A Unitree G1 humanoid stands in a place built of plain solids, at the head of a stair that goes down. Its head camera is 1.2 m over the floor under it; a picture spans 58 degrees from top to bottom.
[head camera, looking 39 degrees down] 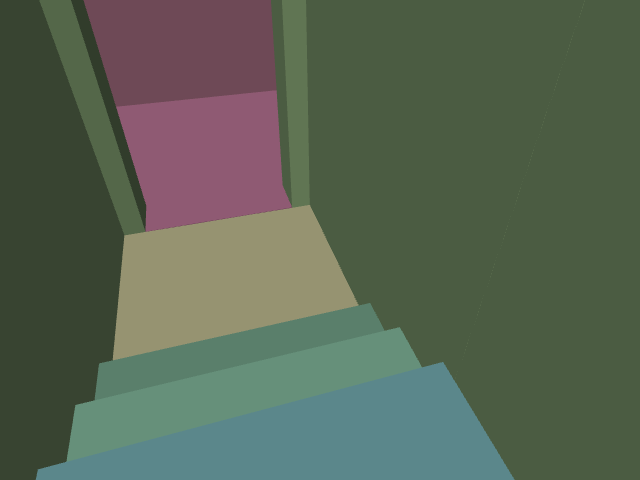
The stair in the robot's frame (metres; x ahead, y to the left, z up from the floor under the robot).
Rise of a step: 0.16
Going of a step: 0.29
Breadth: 1.20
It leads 16 degrees to the left of straight ahead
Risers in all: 3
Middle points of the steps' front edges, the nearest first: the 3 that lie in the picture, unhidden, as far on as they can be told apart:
0.68 0.17 0.00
0.96 0.26 -0.16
1.24 0.34 -0.32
